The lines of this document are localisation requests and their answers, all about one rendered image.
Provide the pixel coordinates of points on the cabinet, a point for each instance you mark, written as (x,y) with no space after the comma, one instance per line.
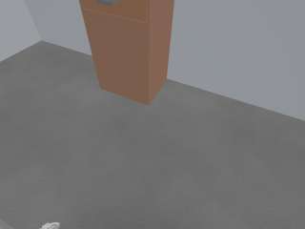
(131,57)

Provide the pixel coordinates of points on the drawer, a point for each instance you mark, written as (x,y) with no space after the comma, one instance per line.
(133,9)

